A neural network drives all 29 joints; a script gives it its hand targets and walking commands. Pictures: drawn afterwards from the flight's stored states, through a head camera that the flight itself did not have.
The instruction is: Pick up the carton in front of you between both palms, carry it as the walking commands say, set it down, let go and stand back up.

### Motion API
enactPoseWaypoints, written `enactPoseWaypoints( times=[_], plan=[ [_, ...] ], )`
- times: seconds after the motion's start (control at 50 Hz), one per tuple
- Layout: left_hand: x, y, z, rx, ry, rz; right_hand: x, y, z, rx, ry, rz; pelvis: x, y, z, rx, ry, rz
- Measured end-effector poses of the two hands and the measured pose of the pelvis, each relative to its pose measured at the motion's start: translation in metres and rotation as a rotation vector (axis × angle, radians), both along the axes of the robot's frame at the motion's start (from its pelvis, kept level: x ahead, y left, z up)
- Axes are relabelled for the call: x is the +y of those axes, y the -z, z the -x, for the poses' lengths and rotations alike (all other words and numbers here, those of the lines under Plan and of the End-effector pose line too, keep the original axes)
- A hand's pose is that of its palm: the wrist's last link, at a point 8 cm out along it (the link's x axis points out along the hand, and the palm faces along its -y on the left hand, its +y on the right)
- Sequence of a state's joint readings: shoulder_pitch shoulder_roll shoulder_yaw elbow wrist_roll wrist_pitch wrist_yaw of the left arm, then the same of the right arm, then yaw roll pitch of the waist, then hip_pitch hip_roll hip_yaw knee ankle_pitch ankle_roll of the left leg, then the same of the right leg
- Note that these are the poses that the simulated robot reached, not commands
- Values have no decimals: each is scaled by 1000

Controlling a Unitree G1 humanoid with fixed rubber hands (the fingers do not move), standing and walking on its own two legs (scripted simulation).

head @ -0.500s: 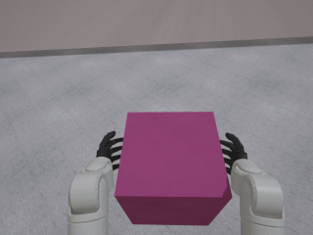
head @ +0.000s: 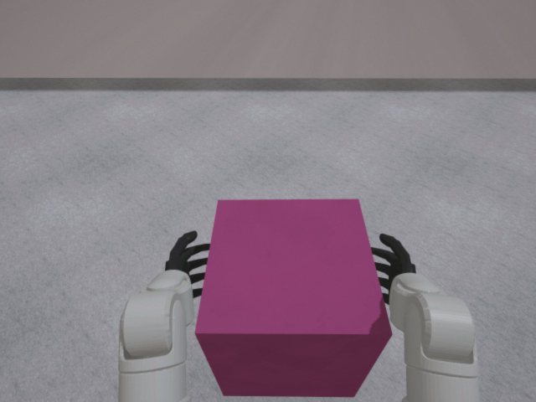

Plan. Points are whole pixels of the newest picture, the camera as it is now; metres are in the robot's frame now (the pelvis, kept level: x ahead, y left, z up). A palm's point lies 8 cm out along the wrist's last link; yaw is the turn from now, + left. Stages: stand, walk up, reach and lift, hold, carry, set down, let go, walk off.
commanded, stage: carry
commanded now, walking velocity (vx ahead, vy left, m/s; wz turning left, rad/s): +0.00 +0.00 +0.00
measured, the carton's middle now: (288, 301) +0.28 +0.00 +0.01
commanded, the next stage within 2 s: none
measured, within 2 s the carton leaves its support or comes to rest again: neither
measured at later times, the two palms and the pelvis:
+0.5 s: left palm (182, 263) +0.31 +0.16 +0.07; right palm (389, 275) +0.29 -0.14 +0.07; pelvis +0.03 +0.02 +0.00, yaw -2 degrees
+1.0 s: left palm (180, 291) +0.28 +0.16 +0.04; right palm (383, 304) +0.27 -0.14 +0.03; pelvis -0.01 +0.02 +0.00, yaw -2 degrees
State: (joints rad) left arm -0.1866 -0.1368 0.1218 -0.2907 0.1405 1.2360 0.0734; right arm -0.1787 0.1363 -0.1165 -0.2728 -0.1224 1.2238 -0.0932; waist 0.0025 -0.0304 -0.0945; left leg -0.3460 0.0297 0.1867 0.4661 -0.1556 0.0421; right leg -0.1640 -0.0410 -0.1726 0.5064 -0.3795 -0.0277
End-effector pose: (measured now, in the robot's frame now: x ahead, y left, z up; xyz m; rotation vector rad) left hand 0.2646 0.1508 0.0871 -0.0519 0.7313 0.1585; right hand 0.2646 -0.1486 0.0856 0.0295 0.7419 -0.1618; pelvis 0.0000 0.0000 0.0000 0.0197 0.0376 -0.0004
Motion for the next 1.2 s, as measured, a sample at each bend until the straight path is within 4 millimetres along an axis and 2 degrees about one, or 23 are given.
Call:
enactPoseWaypoints(
  times=[0.18,0.32,0.44,0.54,0.82,1.0,1.2],
  plan=[
    [3,4,-38,-15,16,12,3,2,-32,-15,23,5,8,2,-27,32,20,9],
    [1,5,-49,-13,41,2,2,6,-35,-14,44,2,13,4,-37,38,26,12],
    [3,8,-46,-18,54,-5,4,8,-31,-18,49,5,17,5,-35,33,30,14],
    [7,16,-37,-3,62,-22,7,16,-23,-3,37,11,20,5,-30,21,28,18],
    [15,28,-14,-36,79,-78,15,33,-4,-34,-8,38,25,2,-6,-11,29,24],
    [11,46,-14,-37,97,-89,11,51,-2,-34,-20,63,22,1,12,-9,27,21],
    [5,48,-16,-84,83,-83,5,51,-7,-81,-18,59,15,2,20,1,22,19]
  ],
)
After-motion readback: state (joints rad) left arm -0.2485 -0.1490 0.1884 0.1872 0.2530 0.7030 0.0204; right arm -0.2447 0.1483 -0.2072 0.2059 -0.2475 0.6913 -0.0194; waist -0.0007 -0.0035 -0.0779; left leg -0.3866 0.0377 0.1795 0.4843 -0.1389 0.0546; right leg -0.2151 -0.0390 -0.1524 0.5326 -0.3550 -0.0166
